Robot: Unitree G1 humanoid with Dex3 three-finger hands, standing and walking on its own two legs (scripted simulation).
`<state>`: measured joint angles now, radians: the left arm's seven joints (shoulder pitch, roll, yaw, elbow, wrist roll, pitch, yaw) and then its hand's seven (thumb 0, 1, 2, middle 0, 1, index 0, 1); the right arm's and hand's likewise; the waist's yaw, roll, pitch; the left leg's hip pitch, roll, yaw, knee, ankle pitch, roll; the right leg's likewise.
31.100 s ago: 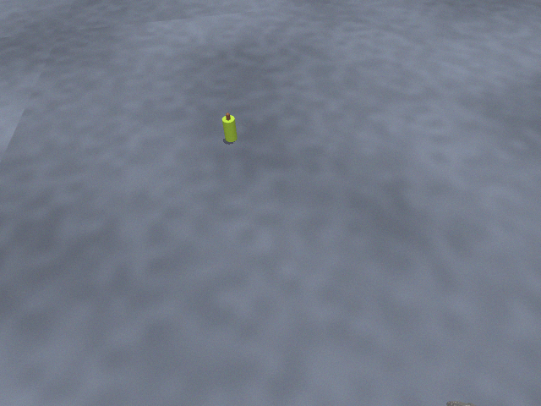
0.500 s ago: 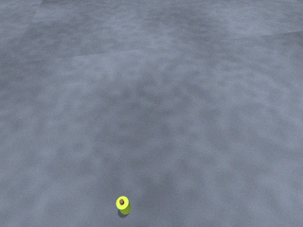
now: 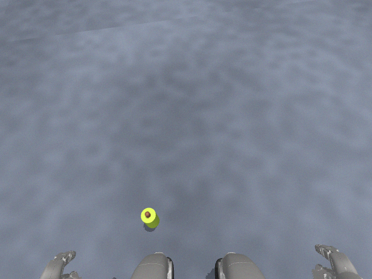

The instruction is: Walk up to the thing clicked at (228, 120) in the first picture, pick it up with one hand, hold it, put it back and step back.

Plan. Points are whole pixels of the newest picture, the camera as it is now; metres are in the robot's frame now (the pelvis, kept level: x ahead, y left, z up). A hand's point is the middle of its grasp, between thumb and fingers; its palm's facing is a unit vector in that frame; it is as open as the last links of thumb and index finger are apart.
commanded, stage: step back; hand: left
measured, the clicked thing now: (150, 217) +0.36 +0.21 -0.67
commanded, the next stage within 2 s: none
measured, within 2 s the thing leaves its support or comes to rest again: neither
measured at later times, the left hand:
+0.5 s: hand out of the picture +0.03 +0.31 -0.16, palm faces -0.06 -0.94 -0.35, open 7.4 cm
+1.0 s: hand out of the picture -0.07 +0.32 -0.14, palm faces -0.05 -0.92 -0.39, open 7.4 cm
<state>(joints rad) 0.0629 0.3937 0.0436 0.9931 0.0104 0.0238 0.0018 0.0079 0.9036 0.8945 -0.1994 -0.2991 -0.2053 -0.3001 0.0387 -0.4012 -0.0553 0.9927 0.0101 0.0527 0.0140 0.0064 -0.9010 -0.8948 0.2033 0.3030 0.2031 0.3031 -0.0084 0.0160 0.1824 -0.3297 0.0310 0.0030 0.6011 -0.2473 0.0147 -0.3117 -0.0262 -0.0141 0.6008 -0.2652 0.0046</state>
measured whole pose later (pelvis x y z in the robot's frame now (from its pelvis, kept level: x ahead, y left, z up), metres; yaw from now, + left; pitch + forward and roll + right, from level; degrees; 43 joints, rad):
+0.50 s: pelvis -0.09 +0.06 +0.01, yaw -1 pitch -1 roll -2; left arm 0.10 0.39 0.06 0.86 0.02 0.06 0.02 0.01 0.90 0.89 -0.20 -0.30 -0.21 -0.30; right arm 0.18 -0.35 -0.05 0.90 -0.03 0.03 -0.02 0.01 -0.90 -0.89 0.21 0.30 0.21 0.30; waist -0.01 -0.03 0.20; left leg -0.25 -0.01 0.01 0.57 -0.30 0.05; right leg -0.45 0.11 0.15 1.07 -0.47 0.00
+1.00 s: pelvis -0.22 +0.06 -0.01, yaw -1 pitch -1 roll +0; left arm 0.10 0.36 0.06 0.74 0.04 0.04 0.01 0.01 0.90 0.89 -0.20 -0.30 -0.21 -0.30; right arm 0.16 -0.41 -0.05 0.86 0.00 0.03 -0.02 0.01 -0.90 -0.89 0.20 0.30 0.20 0.30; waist 0.00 0.01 0.19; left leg -0.24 -0.03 -0.06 0.67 -0.41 -0.01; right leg -0.42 -0.01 0.03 0.64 -0.21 0.01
